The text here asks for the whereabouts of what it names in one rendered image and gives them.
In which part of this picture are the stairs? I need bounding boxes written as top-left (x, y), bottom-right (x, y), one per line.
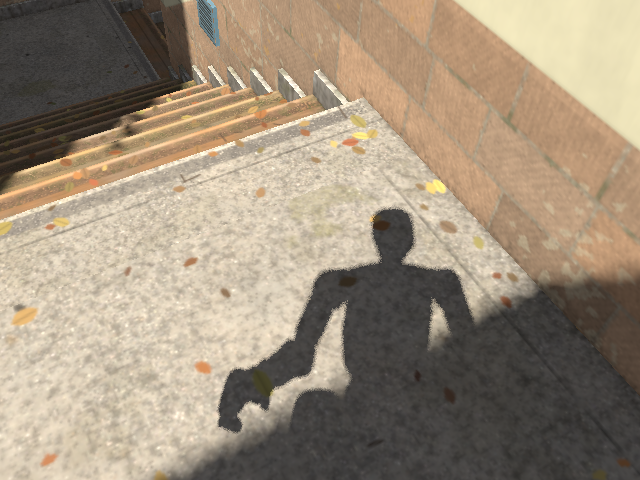
top-left (0, 77), bottom-right (326, 220)
top-left (119, 8), bottom-right (171, 79)

